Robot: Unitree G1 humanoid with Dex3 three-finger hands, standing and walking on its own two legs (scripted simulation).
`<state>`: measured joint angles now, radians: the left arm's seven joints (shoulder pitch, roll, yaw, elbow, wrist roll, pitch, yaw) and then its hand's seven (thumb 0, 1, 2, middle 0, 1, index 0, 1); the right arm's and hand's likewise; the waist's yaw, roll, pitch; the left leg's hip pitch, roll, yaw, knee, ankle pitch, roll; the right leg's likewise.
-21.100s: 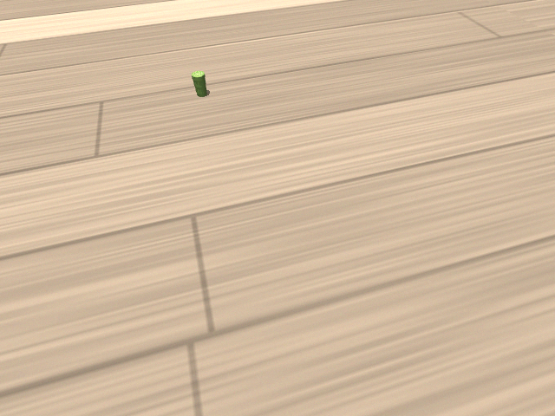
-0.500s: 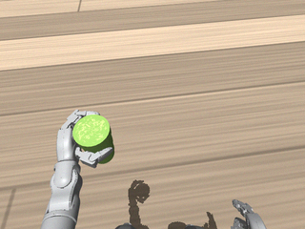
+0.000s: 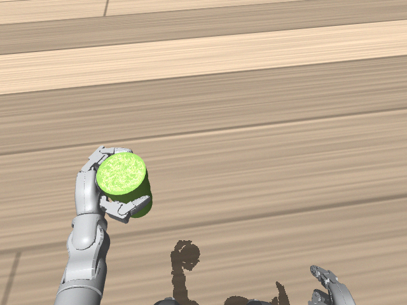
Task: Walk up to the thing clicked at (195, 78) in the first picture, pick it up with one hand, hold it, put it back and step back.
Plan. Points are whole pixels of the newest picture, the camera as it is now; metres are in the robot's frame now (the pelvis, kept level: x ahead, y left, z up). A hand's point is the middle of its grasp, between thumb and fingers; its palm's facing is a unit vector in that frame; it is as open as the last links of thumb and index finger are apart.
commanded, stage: hold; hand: left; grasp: from the side
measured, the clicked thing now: (130, 190) +0.33 +0.16 +0.03
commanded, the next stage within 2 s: crouch in 0.10 s
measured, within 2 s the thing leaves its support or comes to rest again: neither
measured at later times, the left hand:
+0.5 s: hand (126, 191) +0.33 +0.17 +0.02, palm faces +0.20 -0.98 -0.01, open 11.1 cm
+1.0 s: hand (139, 220) +0.37 +0.20 -0.22, palm faces +0.24 -0.97 -0.04, open 11.1 cm
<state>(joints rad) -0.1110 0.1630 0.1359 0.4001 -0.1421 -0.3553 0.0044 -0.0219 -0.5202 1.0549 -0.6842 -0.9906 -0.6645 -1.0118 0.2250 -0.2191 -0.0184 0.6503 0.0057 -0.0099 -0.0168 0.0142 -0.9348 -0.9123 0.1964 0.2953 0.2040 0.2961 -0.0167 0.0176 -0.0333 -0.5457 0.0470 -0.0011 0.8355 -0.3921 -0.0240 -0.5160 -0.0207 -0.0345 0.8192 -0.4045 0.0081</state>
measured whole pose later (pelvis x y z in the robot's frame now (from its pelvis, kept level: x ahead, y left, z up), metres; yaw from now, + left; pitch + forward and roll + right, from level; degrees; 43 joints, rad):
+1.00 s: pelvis -0.04 +0.00 -0.20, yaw -2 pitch +32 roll -2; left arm -0.46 0.25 0.35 0.89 -0.11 -0.76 -0.02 -0.02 -0.52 1.06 -0.69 -0.98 -0.67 -1.00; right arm 0.12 -0.25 -0.03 0.68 -0.07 -0.01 0.08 0.01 -0.92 -0.91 0.20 0.29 0.20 0.30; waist -0.06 0.00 -0.20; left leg -1.64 0.06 -0.05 1.75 -0.66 -0.03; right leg -1.60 -0.01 -0.04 1.73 -0.68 0.00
